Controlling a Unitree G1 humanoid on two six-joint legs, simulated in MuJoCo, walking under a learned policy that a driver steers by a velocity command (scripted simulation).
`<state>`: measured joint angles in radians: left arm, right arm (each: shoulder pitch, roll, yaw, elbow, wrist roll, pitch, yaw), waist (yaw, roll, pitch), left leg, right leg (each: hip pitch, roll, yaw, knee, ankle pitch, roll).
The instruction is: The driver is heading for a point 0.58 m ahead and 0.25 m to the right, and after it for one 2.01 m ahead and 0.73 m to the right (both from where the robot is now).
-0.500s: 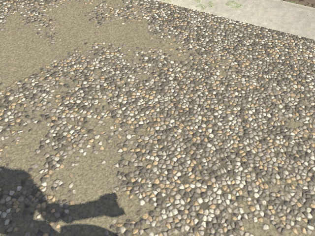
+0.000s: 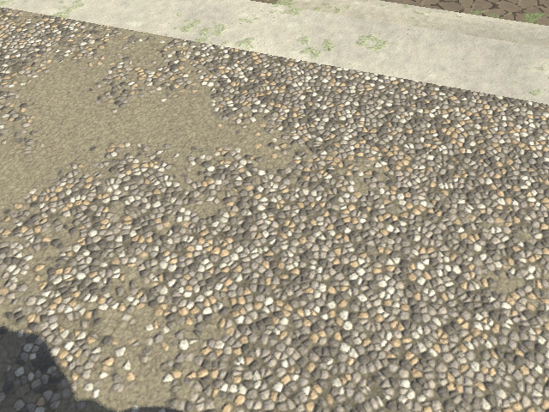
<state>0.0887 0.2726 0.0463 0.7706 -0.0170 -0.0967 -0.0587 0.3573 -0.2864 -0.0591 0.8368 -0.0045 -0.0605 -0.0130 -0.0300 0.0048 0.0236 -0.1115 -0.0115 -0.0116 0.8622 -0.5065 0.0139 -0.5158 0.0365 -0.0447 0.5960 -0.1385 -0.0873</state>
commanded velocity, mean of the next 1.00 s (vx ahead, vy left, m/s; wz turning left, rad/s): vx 0.48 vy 0.00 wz -0.52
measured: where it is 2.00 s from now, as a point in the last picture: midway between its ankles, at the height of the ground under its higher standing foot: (349, 340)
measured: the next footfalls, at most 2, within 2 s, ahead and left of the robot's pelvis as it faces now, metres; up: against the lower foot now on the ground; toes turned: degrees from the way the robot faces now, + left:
left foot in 0.46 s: +0.44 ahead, +0.09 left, +0.00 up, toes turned -19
right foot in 0.98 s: +0.56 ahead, -0.28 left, +0.00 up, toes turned -41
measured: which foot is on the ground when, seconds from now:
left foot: up 0.00-0.44, down 0.46-0.98, up 1.00-1.00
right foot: down 0.00-0.46, up 0.48-0.96, down 0.98-1.00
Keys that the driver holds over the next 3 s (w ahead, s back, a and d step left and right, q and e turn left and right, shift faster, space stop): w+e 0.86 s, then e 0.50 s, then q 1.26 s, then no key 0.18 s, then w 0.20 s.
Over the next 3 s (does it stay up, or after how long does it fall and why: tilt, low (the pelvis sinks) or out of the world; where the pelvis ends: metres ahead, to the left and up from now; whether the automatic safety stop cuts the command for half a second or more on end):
stays up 0.67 -0.13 0.02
